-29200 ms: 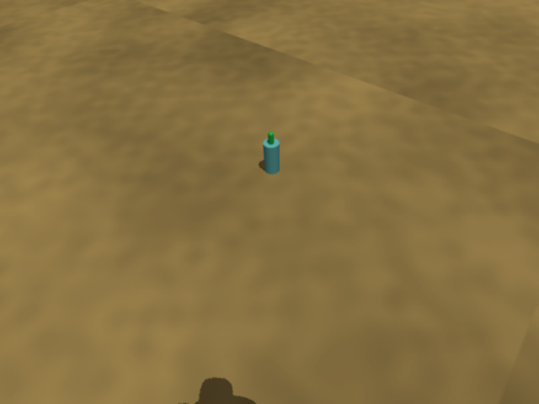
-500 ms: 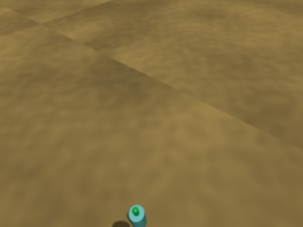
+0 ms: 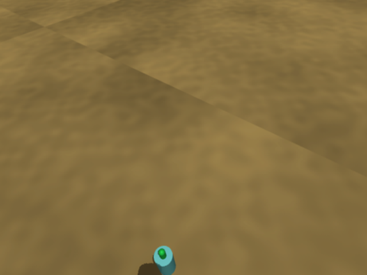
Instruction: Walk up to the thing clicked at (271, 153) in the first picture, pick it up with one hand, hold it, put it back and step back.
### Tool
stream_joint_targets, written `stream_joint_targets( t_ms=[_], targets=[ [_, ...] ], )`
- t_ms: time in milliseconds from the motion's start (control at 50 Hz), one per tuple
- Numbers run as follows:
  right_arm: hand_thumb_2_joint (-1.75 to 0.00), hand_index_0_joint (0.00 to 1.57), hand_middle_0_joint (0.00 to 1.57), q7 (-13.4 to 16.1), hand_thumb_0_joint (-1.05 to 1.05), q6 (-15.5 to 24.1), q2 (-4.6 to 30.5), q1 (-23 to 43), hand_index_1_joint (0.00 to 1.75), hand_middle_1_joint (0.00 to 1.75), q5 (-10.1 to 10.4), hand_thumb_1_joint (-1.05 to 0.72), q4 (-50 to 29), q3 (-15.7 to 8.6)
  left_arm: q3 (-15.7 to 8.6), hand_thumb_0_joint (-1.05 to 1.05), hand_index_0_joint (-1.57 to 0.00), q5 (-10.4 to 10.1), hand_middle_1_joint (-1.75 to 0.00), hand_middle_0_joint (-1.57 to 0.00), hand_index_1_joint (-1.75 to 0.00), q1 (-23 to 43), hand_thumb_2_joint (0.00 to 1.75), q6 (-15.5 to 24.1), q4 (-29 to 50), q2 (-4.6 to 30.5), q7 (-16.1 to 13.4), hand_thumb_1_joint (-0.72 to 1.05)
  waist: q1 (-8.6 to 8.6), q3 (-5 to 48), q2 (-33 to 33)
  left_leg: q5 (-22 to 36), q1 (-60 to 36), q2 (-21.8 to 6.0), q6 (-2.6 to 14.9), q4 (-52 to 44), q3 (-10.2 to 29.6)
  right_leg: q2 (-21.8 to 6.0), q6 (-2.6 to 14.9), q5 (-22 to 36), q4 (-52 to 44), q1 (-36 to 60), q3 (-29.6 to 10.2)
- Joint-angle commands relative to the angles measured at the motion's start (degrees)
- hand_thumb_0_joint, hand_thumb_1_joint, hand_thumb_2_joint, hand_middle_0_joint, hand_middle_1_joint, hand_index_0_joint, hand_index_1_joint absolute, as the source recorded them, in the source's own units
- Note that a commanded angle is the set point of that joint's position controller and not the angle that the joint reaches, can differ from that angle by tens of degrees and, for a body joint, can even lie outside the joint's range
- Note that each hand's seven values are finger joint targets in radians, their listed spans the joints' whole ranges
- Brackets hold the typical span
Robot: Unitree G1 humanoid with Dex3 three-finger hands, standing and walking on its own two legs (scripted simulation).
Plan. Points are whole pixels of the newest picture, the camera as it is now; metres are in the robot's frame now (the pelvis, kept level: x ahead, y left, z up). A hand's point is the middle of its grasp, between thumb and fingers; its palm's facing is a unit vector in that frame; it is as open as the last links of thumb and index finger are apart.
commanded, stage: stand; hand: left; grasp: from the side
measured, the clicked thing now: (164, 259) +0.34 +0.16 -0.66
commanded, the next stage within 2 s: step back in 1.08 s
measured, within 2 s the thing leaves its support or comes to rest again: neither
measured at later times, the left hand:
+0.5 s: hand out of the picture +0.08 +0.23 -0.16, palm faces -0.02 -0.94 -0.34, open 7.4 cm
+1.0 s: hand out of the picture +0.08 +0.24 -0.16, palm faces -0.03 -0.94 -0.34, open 7.4 cm
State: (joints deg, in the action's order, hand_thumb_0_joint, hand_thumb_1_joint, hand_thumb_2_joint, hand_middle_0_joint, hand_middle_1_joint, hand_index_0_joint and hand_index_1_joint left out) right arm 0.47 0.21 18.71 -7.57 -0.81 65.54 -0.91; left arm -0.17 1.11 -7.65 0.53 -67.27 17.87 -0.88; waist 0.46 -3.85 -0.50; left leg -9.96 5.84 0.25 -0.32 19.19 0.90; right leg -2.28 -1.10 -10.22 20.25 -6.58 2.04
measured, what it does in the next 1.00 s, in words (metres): stands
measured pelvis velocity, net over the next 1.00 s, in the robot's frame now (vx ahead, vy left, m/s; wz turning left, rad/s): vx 0.01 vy -0.01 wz -0.01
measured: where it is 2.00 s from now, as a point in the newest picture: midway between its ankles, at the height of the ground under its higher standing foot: outside the picture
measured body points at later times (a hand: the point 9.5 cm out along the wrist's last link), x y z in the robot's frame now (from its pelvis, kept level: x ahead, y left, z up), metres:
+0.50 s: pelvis +0.01 -0.01 +0.00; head +0.02 -0.01 +0.45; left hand +0.08 +0.28 -0.13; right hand +0.08 -0.31 -0.14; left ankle +0.01 +0.12 -0.75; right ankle +0.01 -0.13 -0.75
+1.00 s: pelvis +0.01 -0.01 +0.00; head +0.02 -0.01 +0.45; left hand +0.08 +0.28 -0.13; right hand +0.07 -0.31 -0.14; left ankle +0.01 +0.12 -0.75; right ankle +0.01 -0.13 -0.75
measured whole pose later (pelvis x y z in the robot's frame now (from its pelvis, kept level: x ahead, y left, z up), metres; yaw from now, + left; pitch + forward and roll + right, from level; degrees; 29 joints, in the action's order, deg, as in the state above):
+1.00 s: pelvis +0.01 -0.01 +0.00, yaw -1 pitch -2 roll +0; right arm 0.0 0.3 19.3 -6.9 -0.6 65.4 -0.5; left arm -0.2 0.8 -6.5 0.6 -65.9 19.0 -0.3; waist 0.0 -3.1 -0.3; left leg -10.1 5.2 -1.2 -1.4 17.5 0.5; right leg -0.8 -0.1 -10.1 18.5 -6.2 1.7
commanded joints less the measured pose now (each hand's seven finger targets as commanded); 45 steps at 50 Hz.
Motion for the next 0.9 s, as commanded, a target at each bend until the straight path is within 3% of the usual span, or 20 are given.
stream_joint_targets(
  t_ms=[0, 100, 140, 280, 380, 520, 620, 680, 720, 800, 880],
  targets=[
    [-0.9, 0.2, 0.2, 0.7, 0.0, 1.1, 10.9, 1.8, 0.3, 0.3, -0.2, -0.9, -2.7, -1.6, -2.4, 0.0, -0.2, -0.2, -0.3, -0.2, -0.3, 2.8, 0.9, 1.3, 3.3, 12.3, -0.5, 0.9, -0.14, 3.7, 0.4, 3.0, 2.1, -6.1, 1.17, -4.2, 4.4, -5.3, 1.72, 3.3, -3.9, 1.5, -5.7],
    [-0.9, 0.2, 0.2, 0.6, 0.0, 1.1, 11.1, 1.9, 0.3, 0.3, -0.2, -0.9, -2.6, -1.5, -2.4, 0.0, -0.2, -0.2, -0.3, -0.2, -0.3, 2.6, 0.9, 1.2, 3.1, 12.2, -0.3, 0.9, 0.08, 2.9, 0.6, 2.3, 2.0, -6.4, 1.18, -4.3, 4.5, -5.2, 1.74, 1.9, -4.4, 0.8, -5.8],
    [-0.9, 0.2, 0.2, 0.6, 0.0, 1.2, 11.0, 1.6, 0.3, 0.3, -0.2, -0.9, -2.7, -1.3, -2.5, 0.0, -0.2, -0.3, -0.3, -0.2, -0.3, 3.1, 0.9, 1.2, 3.3, 12.3, -0.3, 0.9, -0.28, 3.7, 0.4, 4.0, 1.8, -6.4, 1.04, -4.2, 4.3, -5.4, 1.8, 4.5, -4.1, 1.4, -5.9],
    [-0.9, 0.2, 0.2, 0.5, 0.0, 1.2, 11.5, 2.0, 0.3, 0.3, -0.2, -0.9, -2.7, -1.5, -2.5, 0.0, -0.2, -0.4, -0.3, -0.2, -0.3, 3.7, 0.9, 1.4, 3.5, 12.4, -0.3, 0.9, -0.29, 4.0, 1.0, 5.3, 1.0, -6.8, 0.9, -3.9, 4.1, -5.4, 1.61, 5.5, -4.5, 1.6, -6.0],
    [-0.9, 0.2, 0.2, 0.6, 0.0, 1.3, 11.7, 2.3, 0.3, 0.3, -0.2, -0.9, -2.8, -1.6, -2.6, 0.0, -0.2, -0.4, -0.3, -0.2, -0.3, 4.0, 0.9, 1.5, 4.0, 12.7, -0.3, 0.9, -0.46, 6.2, 0.5, 9.1, -0.6, -7.2, 0.88, -3.2, 3.7, -5.6, 1.86, 10.9, -3.7, 2.6, -5.9],
    [-0.9, 0.2, 0.2, 0.5, 0.0, 1.2, 11.8, 2.6, 0.3, 0.3, 0.0, -0.9, -3.0, -1.5, -2.5, 0.0, -0.2, -0.4, -0.3, -0.2, -0.3, 4.0, 0.9, 1.5, 4.3, 12.6, -0.3, 0.9, -0.39, 5.7, 0.6, 9.8, -0.6, -7.5, 0.86, -3.2, 3.6, -5.5, 1.69, 11.7, -3.8, 2.7, -5.7],
    [-0.9, 0.2, 0.2, 0.4, 0.0, 1.1, 11.8, 2.9, 0.3, 0.3, 0.0, -0.9, -2.9, -1.4, -2.5, 0.0, -0.2, -0.4, -0.3, -0.2, -0.3, 4.0, 0.9, 1.4, 4.1, 12.8, -0.2, 0.9, -0.42, 3.8, 0.2, 6.0, 0.4, -7.3, 0.66, -4.3, 3.6, -5.2, 1.76, 6.8, -4.7, 1.5, -5.8],
    [-0.9, 0.2, 0.2, 0.4, 0.0, 1.2, 11.9, 2.7, 0.3, 0.3, 0.0, -0.9, -3.0, -1.4, -2.5, 0.0, -0.2, -0.5, -0.3, -0.2, -0.3, 3.8, 0.9, 1.6, 4.4, 12.9, -0.2, 0.9, -0.37, 5.1, 0.2, 8.2, -0.2, -7.5, 0.9, -3.9, 3.6, -5.4, 1.83, 10.1, -4.4, 2.5, -5.8],
    [-0.9, 0.2, 0.2, 0.4, 0.0, 1.3, 11.9, 2.2, 0.3, 0.3, 0.0, -0.9, -3.0, -1.4, -2.6, 0.0, -0.2, -0.5, -0.3, -0.2, -0.3, 3.9, 0.9, 1.5, 4.3, 13.2, -0.1, 0.9, -0.65, 4.4, 0.6, 6.1, 0.2, -7.3, 0.78, -4.5, 3.5, -5.3, 1.78, 7.8, -4.7, 1.8, -6.0],
    [-0.9, 0.2, 0.2, 0.3, 0.0, 1.3, 12.2, 2.8, 0.3, 0.3, 0.0, -0.9, -3.2, -1.5, -2.4, 0.0, -0.2, -0.5, -0.3, -0.2, -0.3, 3.9, 0.9, 1.5, 4.7, 12.9, -0.1, 0.9, -0.45, 4.9, 0.3, 7.6, -0.6, -7.7, 0.8, -4.2, 3.6, -5.3, 1.93, 8.2, -4.5, 1.8, -5.9],
    [-0.9, 0.2, 0.2, 0.2, 0.0, 1.1, 12.0, 2.7, 0.3, 0.3, -0.1, -0.9, -3.1, -1.6, -2.4, 0.0, -0.2, -0.3, -0.3, -0.2, -0.3, 3.8, 0.9, 1.4, 4.8, 13.2, 0.0, 0.9, -0.37, 3.2, 0.8, 3.4, 1.1, -7.4, 0.91, -4.9, 3.8, -4.9, 1.84, 2.2, -5.4, 0.2, -6.0]
  ],
)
